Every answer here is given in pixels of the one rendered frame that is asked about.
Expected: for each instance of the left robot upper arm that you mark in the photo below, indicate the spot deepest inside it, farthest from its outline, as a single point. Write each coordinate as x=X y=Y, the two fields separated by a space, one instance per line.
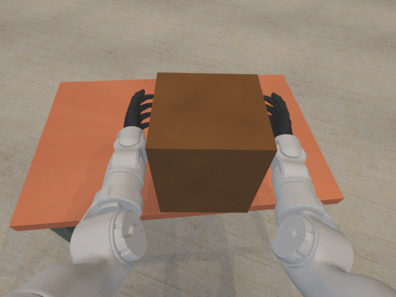
x=104 y=250

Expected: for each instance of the right robot hand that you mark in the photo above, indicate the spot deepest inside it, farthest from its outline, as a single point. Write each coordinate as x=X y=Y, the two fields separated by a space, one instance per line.
x=280 y=119

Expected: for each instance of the right robot upper arm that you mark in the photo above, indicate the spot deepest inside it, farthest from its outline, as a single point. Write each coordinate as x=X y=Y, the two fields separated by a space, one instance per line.
x=318 y=258

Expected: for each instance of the left robot hand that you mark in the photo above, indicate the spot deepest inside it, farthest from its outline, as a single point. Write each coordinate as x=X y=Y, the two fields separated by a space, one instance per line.
x=133 y=115

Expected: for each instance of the table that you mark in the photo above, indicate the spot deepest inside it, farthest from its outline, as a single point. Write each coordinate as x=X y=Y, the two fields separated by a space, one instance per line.
x=76 y=145

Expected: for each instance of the carton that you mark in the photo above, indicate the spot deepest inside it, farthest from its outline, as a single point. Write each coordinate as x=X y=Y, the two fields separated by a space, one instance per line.
x=209 y=143

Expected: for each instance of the robot left forearm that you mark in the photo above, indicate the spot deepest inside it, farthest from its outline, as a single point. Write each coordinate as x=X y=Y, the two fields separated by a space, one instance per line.
x=124 y=177

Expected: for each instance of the robot right forearm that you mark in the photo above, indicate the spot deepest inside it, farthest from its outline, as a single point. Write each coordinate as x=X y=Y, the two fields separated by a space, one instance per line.
x=292 y=184

